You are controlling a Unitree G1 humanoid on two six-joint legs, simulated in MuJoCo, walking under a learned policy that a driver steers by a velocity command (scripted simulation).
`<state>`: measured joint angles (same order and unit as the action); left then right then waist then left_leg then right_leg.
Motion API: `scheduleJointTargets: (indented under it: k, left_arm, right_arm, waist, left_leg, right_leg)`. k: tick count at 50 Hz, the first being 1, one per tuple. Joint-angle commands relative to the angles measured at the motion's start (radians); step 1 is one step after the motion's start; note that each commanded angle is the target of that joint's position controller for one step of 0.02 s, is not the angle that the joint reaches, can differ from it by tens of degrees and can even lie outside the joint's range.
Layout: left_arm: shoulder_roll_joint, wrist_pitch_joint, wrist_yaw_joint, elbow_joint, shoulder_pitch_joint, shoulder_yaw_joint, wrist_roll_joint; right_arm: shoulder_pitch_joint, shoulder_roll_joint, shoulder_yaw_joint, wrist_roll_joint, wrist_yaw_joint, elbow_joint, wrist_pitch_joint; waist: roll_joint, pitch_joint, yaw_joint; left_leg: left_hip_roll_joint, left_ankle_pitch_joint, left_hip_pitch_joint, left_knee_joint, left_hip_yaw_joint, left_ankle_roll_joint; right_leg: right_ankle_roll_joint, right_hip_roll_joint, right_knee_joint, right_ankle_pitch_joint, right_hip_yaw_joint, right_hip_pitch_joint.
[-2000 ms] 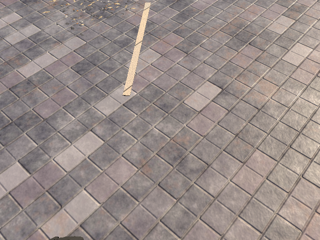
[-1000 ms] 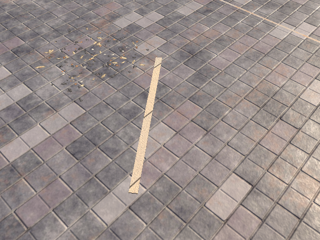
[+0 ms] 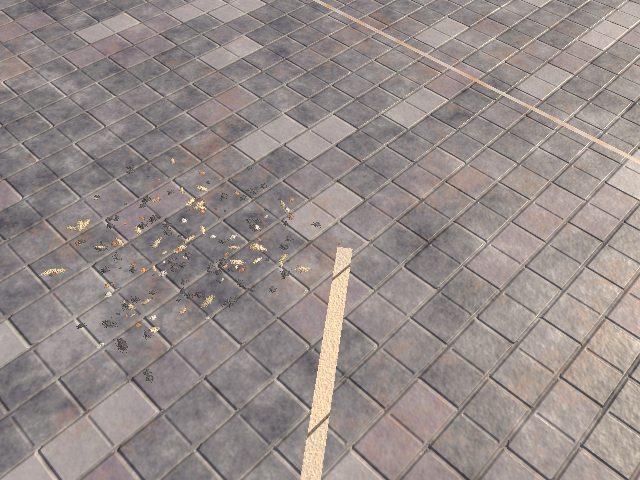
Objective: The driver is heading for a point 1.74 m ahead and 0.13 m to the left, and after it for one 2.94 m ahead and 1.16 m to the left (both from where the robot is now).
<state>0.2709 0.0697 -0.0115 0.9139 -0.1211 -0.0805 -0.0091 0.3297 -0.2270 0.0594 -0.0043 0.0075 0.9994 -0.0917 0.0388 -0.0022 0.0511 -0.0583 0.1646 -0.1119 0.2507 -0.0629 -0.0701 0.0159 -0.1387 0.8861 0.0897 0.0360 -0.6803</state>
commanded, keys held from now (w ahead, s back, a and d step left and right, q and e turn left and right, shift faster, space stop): w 1.00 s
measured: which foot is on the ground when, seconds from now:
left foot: down 0.00-0.28, up 0.30-0.78, down 0.80-1.00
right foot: up 0.00-0.24, down 0.26-0.82, up 0.84-1.00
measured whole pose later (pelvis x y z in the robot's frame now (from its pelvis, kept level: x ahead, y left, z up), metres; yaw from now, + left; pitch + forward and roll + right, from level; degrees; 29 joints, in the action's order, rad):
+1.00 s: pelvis +0.57 +0.00 -0.01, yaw +0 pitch +1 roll +0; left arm 0.27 0.08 -0.01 0.95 -0.20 -0.07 -0.02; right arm 0.25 -0.24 0.06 -0.01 0.03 0.97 -0.09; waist 0.04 0.02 0.03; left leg -0.04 0.15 -0.24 0.37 -0.07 -0.07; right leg 0.04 -0.11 1.10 0.29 0.02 -0.56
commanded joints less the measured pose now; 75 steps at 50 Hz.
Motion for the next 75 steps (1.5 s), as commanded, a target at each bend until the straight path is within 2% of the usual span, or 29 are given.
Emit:
scheduleJointTargets:
  k: [1, 8, 10, 12, 13, 14, 15, 16, 17, 19, 26, 35, 38, 40, 41, 42, 43, 44, 46, 51, 62, 65, 67, 68, 69, 70, 71, 73, 75]
  left_arm:
    - [0.03, 0.009, 0.008, -0.054, 0.053, -0.003, 0.001]
    - [0.033, 0.023, 0.044, -0.121, 0.227, 0.015, -0.012]
    - [0.061, 0.029, 0.052, -0.12, 0.189, 0.007, -0.014]
    - [0.122, 0.031, 0.048, -0.06, -0.019, -0.027, -0.008]
    - [0.184, 0.03, 0.04, -0.01, -0.21, -0.05, 0.002]
    - [0.286, 0.024, 0.035, 0.018, -0.33, -0.074, 0.011]
    - [0.209, 0.021, 0.037, 0.02, -0.334, -0.047, 0.002]
    - [0.157, 0.023, 0.035, 0.006, -0.243, -0.03, -0.004]
    - [0.122, 0.024, 0.033, -0.018, -0.157, -0.018, -0.001]
    - [0.063, 0.031, 0.039, -0.028, -0.061, 0.001, 0.019]
    - [0.114, 0.036, 0.012, 0.017, -0.147, -0.008, 0.013]
    - [0.135, 0.008, -0.001, 0.082, -0.282, -0.016, -0.008]
    - [0.157, -0.007, -0.006, 0.079, -0.247, -0.026, -0.011]
    - [0.115, -0.015, -0.007, 0.06, -0.228, -0.008, -0.003]
    - [0.011, 0.002, 0.003, 0.045, -0.341, 0.024, 0.008]
    - [0.012, 0.028, 0.009, 0.053, -0.322, 0.029, 0.001]
    - [0.102, 0.046, 0.015, 0.028, -0.232, 0.004, -0.028]
    - [0.114, 0.053, 0.013, 0.006, -0.159, 0.003, -0.038]
    - [0.1, 0.039, 0.0, 0.007, -0.133, -0.009, -0.017]
    - [0.054, 0.0, -0.005, -0.01, -0.096, -0.009, -0.002]
    - [0.034, 0.02, 0.041, -0.113, 0.218, 0.015, -0.011]
    - [0.078, 0.028, 0.052, -0.11, 0.152, 0.001, -0.012]
    - [0.157, 0.029, 0.043, -0.026, -0.125, -0.041, -0.004]
    - [0.239, 0.025, 0.032, 0.008, -0.301, -0.061, 0.006]
    - [0.269, 0.023, 0.042, 0.025, -0.319, -0.061, 0.003]
    - [0.173, 0.026, 0.042, 0.014, -0.287, -0.034, -0.007]
    - [0.131, 0.03, 0.037, -0.004, -0.202, -0.022, -0.007]
    - [0.086, 0.034, 0.039, -0.026, -0.082, -0.006, 0.014]
    - [0.059, 0.039, 0.042, -0.018, -0.072, 0.003, 0.023]
  right_arm:
    - [-0.023, -0.158, 0.027, 0.007, -0.015, -0.052, -0.012]
    - [0.086, -0.177, 0.036, 0.02, -0.021, 0.005, 0.015]
    - [0.069, -0.191, 0.043, 0.022, -0.025, 0.005, 0.025]
    - [0.024, -0.188, 0.041, 0.025, -0.026, -0.006, 0.034]
    - [0.024, -0.157, 0.027, 0.015, -0.026, -0.024, 0.035]
    - [0.14, -0.04, -0.009, 0.004, -0.014, -0.039, 0.015]
    - [0.113, -0.073, -0.005, 0.017, -0.007, -0.027, -0.012]
    - [0.017, -0.152, 0.018, 0.046, -0.002, -0.054, -0.029]
    - [-0.05, -0.158, 0.018, 0.052, -0.005, -0.07, -0.035]
    - [-0.068, -0.14, 0.03, 0.031, -0.019, -0.068, -0.017]
    - [-0.177, -0.091, 0.03, 0.009, -0.021, -0.112, 0.018]
    - [-0.42, -0.081, 0.007, 0.025, 0.023, -0.196, 0.001]
    - [-0.332, -0.13, 0.024, 0.026, 0.031, -0.185, -0.008]
    - [-0.018, -0.222, 0.069, 0.014, 0.02, -0.094, -0.008]
    - [0.113, -0.322, 0.093, 0.001, 0.015, -0.067, -0.002]
    - [0.127, -0.266, 0.072, 0.013, 0.018, -0.062, 0.0]
    - [0.054, -0.209, 0.052, 0.019, 0.017, -0.071, -0.003]
    - [-0.033, -0.175, 0.041, 0.015, 0.014, -0.095, -0.005]
    - [-0.139, -0.116, 0.022, -0.007, 0.019, -0.108, -0.013]
    - [-0.091, -0.155, 0.029, -0.003, 0.004, -0.077, -0.02]
    - [0.078, -0.179, 0.035, 0.02, -0.021, -0.003, 0.013]
    - [0.05, -0.2, 0.046, 0.023, -0.026, -0.003, 0.028]
    - [0.019, -0.173, 0.035, 0.022, -0.027, -0.017, 0.037]
    - [0.046, -0.133, 0.016, -0.003, -0.027, -0.042, 0.036]
    - [0.164, -0.008, -0.017, 0.007, -0.014, -0.038, 0.01]
    - [0.076, -0.125, 0.008, 0.032, -0.008, -0.037, -0.014]
    - [-0.023, -0.164, 0.019, 0.051, -0.005, -0.067, -0.028]
    - [-0.09, -0.152, 0.027, 0.032, -0.018, -0.074, -0.025]
    - [-0.05, -0.114, 0.028, 0.027, -0.019, -0.067, 0.0]
  waist:
    - [-0.098, 0.044, -0.022]
    - [-0.101, 0.096, 0.024]
    - [-0.121, 0.07, -0.011]
    - [-0.128, -0.056, -0.126]
    - [-0.075, -0.194, -0.192]
    - [0.168, -0.344, -0.157]
    - [0.194, -0.401, -0.169]
    - [0.142, -0.247, -0.16]
    - [0.073, -0.149, -0.136]
    - [0.038, -0.042, -0.068]
    - [0.017, 0.028, -0.055]
    - [0.021, 0.094, -0.12]
    - [0.051, 0.036, -0.052]
    - [0.002, -0.169, 0.082]
    - [-0.217, -0.322, 0.057]
    - [-0.298, -0.388, 0.064]
    - [-0.236, -0.261, 0.061]
    - [-0.173, -0.158, 0.038]
    - [-0.123, -0.05, -0.03]
    - [-0.101, 0.013, -0.06]
    - [-0.098, 0.095, 0.025]
    - [-0.128, 0.051, -0.033]
    - [-0.111, -0.121, -0.164]
    - [0.046, -0.276, -0.199]
    - [0.297, -0.38, -0.123]
    - [0.17, -0.311, -0.158]
    - [0.122, -0.179, -0.15]
    - [0.006, -0.057, -0.091]
    - [0.038, -0.046, -0.045]
  left_leg:
    - [0.247, -0.182, -0.031, -0.145, 0.138, -0.13]
    - [0.314, -0.221, 0.162, -0.072, 0.126, -0.116]
    - [0.332, -0.355, 0.202, -0.01, 0.126, -0.097]
    - [0.276, -0.65, 0.168, 0.225, 0.073, -0.06]
    - [0.222, -0.517, -0.003, 0.483, 0.034, -0.026]
    - [0.047, -0.034, -0.42, 0.891, 0.006, 0.051]
    - [0.011, 0.407, -0.561, 1.047, 0.154, 0.046]
    - [0.077, 0.365, -0.658, 1.109, 0.17, 0.025]
    - [0.134, 0.271, -0.653, 1.075, 0.14, 0.014]
    - [0.201, 0.148, -0.543, 0.945, 0.13, 0.015]
    - [0.219, -0.123, -0.585, 0.624, 0.113, 0.065]
    - [0.151, -0.2, -0.563, 0.285, 0.072, 0.039]
    - [0.103, -0.093, -0.404, 0.251, 0.035, -0.004]
    - [0.128, -0.12, 0.062, 0.272, 0.071, -0.07]
    - [0.386, 0.015, 0.468, 0.234, 0.503, -0.225]
    - [0.457, 0.118, 0.529, 0.065, 0.795, -0.265]
    - [0.421, 0.177, 0.431, 0.052, 0.68, -0.211]
    - [0.388, 0.129, 0.284, 0.035, 0.544, -0.178]
    - [0.318, -0.002, 0.027, -0.031, 0.372, -0.145]
    - [0.291, -0.121, -0.072, -0.132, 0.242, -0.167]
    - [0.306, -0.192, 0.135, -0.086, 0.121, -0.118]
    - [0.33, -0.421, 0.197, 0.02, 0.119, -0.089]
    - [0.245, -0.613, 0.098, 0.341, 0.049, -0.04]
    - [0.17, -0.262, -0.129, 0.684, 0.002, -0.001]
    - [-0.013, 0.404, -0.495, 0.974, 0.08, 0.047]
    - [0.047, 0.416, -0.608, 1.079, 0.187, 0.028]
    - [0.096, 0.321, -0.663, 1.078, 0.162, 0.01]
    - [0.178, 0.17, -0.577, 0.973, 0.132, 0.013]
    - [0.208, 0.122, -0.486, 0.905, 0.138, 0.016]
  right_leg:
    - [-0.011, 0.007, -0.159, -0.166, -0.012, 0.002]
    - [0.02, 0.05, -0.355, -0.114, -0.035, -0.01]
    - [0.047, 0.073, -0.38, -0.04, -0.049, 0.067]
    - [0.091, 0.138, -0.407, -0.031, -0.104, 0.372]
    - [0.142, 0.043, -0.363, -0.058, 0.001, 0.681]
    - [0.308, -0.215, -0.424, 0.084, 0.462, 1.076]
    - [0.332, -0.261, -0.574, 0.185, 0.699, 1.111]
    - [0.274, -0.224, -0.585, 0.222, 0.556, 0.991]
    - [0.239, -0.185, -0.605, 0.173, 0.418, 0.837]
    - [0.202, -0.111, -0.675, 0.056, 0.249, 0.583]
    - [0.209, -0.078, -0.777, -0.09, 0.091, 0.518]
    - [0.17, -0.115, -0.717, -0.116, 0.023, 0.705]
    - [0.139, -0.129, -0.592, -0.377, 0.015, 0.756]
    - [0.084, -0.031, -0.201, -0.446, -0.063, 0.592]
    - [0.008, 0.125, 0.207, -0.059, -0.107, 0.181]
    - [0.004, 0.195, 0.383, 0.483, 0.03, 0.017]
    - [0.027, 0.129, 0.463, 0.453, 0.077, -0.082]
    - [0.042, 0.073, 0.439, 0.363, 0.044, -0.093]
    - [0.044, -0.001, 0.312, 0.229, 0.033, 0.015]
    - [0.006, -0.026, 0.114, 0.075, 0.021, 0.014]
    - [0.012, 0.047, -0.348, -0.137, -0.032, -0.003]
    - [0.053, 0.086, -0.382, -0.025, -0.058, 0.121]
    - [0.107, 0.121, -0.385, -0.046, -0.084, 0.523]
    - [0.173, -0.091, -0.366, -0.051, 0.176, 0.83]
    - [0.33, -0.267, -0.53, 0.161, 0.658, 1.093]
    - [0.285, -0.229, -0.582, 0.28, 0.65, 1.047]
    - [0.241, -0.198, -0.595, 0.236, 0.497, 0.918]
    - [0.214, -0.133, -0.648, 0.041, 0.309, 0.651]
    - [0.21, -0.101, -0.7, -0.017, 0.229, 0.551]
Keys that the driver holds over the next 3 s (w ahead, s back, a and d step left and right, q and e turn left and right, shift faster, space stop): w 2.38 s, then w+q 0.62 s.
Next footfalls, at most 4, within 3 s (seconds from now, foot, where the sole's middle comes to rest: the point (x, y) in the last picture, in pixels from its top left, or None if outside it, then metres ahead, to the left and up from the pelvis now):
0.26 right None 0.33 -0.16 -0.79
0.80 left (271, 420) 0.64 0.08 -0.79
1.34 right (367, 301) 0.95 -0.16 -0.79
1.90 left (274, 212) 1.27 0.08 -0.79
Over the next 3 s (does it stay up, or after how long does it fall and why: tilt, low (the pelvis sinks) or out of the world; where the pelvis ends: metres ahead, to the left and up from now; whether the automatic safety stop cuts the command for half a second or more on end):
stays up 1.72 -0.01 -0.04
